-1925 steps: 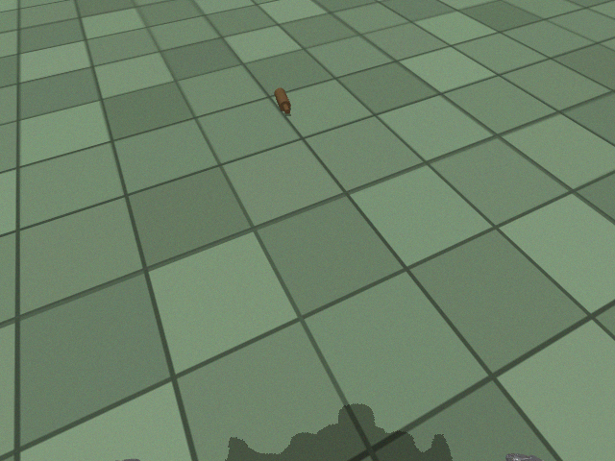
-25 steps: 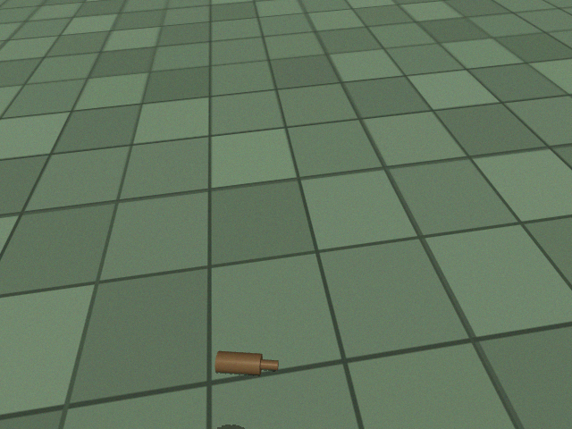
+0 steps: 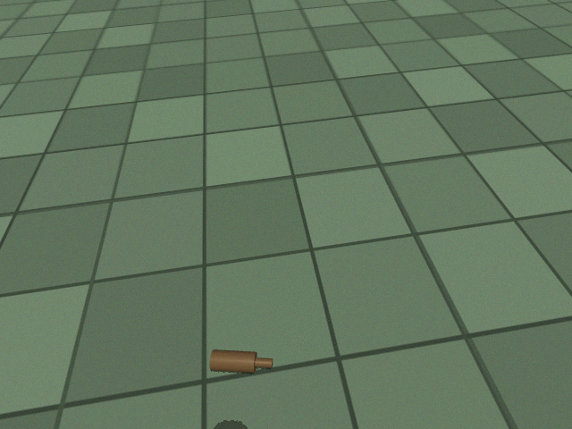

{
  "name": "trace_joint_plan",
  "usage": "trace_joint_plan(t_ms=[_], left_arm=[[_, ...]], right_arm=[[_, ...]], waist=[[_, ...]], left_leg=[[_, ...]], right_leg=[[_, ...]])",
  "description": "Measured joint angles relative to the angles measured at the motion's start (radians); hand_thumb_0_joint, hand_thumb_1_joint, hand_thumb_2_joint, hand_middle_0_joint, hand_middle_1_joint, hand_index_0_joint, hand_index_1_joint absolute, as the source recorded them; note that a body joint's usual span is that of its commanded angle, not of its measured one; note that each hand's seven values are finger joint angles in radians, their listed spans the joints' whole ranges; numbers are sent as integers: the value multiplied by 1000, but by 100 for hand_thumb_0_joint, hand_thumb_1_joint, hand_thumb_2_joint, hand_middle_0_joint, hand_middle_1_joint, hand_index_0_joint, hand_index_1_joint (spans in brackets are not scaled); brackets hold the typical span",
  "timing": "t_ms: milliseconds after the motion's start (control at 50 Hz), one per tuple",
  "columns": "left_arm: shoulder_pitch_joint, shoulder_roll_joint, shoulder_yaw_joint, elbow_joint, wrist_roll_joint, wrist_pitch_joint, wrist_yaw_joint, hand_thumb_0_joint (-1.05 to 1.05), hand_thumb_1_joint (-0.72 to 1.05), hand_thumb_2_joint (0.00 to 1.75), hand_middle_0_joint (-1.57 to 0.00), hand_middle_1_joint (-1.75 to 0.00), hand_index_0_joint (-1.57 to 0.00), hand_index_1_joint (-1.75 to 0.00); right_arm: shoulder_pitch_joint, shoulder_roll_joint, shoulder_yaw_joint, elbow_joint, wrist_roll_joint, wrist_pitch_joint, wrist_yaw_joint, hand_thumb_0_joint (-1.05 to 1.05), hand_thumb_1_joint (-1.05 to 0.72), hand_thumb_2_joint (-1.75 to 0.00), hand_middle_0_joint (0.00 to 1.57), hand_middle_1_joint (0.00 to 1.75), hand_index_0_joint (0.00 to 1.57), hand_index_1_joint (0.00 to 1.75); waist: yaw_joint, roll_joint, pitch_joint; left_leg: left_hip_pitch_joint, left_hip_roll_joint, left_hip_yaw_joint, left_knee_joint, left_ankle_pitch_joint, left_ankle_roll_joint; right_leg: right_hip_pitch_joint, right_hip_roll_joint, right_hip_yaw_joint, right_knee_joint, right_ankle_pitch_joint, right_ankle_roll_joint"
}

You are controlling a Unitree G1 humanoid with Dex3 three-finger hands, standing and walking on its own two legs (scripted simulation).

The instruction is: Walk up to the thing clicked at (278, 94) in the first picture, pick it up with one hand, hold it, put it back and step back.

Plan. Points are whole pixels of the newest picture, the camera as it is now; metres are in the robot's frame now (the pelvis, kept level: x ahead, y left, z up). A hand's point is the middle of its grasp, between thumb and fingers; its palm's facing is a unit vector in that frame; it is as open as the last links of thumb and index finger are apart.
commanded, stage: stand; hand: left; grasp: from above
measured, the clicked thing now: (242, 361) +0.43 +0.20 -0.75
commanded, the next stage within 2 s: step back in 1.40 s
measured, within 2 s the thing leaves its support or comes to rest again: neither
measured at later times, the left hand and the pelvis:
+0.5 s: hand out of the picture +0.08 +0.24 -0.16, palm faces +0.02 -0.94 -0.33, open 7.4 cm; pelvis +0.02 +0.00 +0.00, yaw -1 degrees
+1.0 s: hand out of the picture +0.09 +0.25 -0.15, palm faces +0.00 -0.94 -0.34, open 7.4 cm; pelvis +0.02 +0.00 +0.00, yaw -1 degrees
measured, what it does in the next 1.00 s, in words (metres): stands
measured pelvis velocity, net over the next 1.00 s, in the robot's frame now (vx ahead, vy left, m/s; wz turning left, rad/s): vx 0.02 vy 0.00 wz -0.02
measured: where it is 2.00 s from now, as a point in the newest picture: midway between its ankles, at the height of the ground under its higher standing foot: outside the picture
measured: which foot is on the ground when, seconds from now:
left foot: down 0.00-1.00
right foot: down 0.00-1.00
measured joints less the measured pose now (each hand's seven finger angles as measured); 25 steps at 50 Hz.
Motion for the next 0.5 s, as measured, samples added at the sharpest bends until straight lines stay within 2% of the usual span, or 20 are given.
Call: trace_joint_plan(t_ms=[500], left_arm=[[-38, -2, -1, 19, -10, -3, -7, 0, 90, 89, -21, -30, -21, -30]], right_arm=[[-41, 2, 17, 10, 5, -11, -1, 0, -91, -90, 21, 30, 20, 30]], waist=[[-2, 1, -2]], left_leg=[[33, -2, 15, -48, 1, 5]], right_leg=[[21, -2, 14, -33, -1, 6]])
